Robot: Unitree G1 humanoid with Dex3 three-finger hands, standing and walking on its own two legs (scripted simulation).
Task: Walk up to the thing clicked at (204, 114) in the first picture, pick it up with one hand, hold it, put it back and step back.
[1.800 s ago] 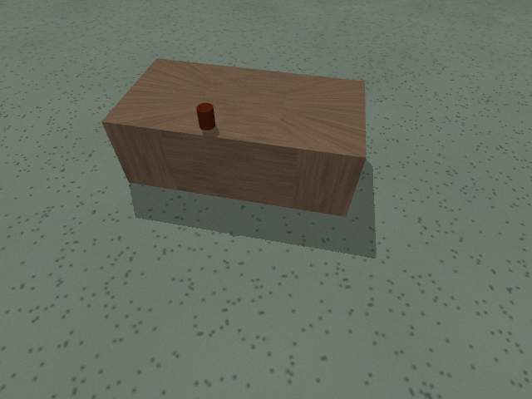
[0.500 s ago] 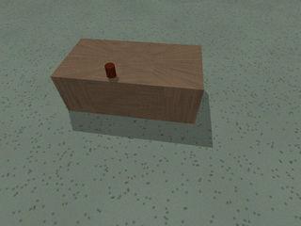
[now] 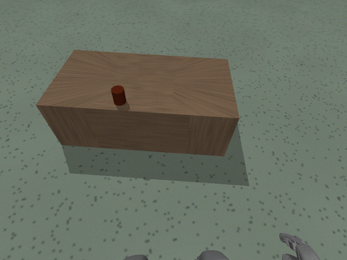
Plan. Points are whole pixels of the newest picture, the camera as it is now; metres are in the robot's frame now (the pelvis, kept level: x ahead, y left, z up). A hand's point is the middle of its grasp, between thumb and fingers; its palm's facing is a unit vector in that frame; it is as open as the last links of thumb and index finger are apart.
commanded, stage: walk up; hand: left
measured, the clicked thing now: (118, 95) +0.97 +0.31 -0.32
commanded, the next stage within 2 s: none
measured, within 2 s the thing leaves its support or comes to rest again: neither
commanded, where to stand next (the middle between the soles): +0.57 +0.13 m, yaw -5 degrees
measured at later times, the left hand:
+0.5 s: hand (80, 191) +0.31 +0.27 -0.10, palm faces -0.05 -0.89 -0.45, open 7.4 cm
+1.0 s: hand (61, 157) +0.44 +0.38 -0.14, palm faces -0.12 -0.91 -0.40, open 7.4 cm
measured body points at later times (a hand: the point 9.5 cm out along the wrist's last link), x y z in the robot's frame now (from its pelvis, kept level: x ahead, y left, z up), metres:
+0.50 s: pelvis +0.20 +0.00 +0.01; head +0.22 -0.03 +0.46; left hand +0.31 +0.32 -0.07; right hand +0.22 -0.31 -0.13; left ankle +0.16 +0.14 -0.64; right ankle +0.23 -0.11 -0.72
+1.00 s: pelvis +0.37 +0.10 +0.01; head +0.40 +0.12 +0.45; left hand +0.45 +0.43 -0.11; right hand +0.41 -0.21 -0.09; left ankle +0.41 +0.20 -0.72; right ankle +0.38 -0.04 -0.66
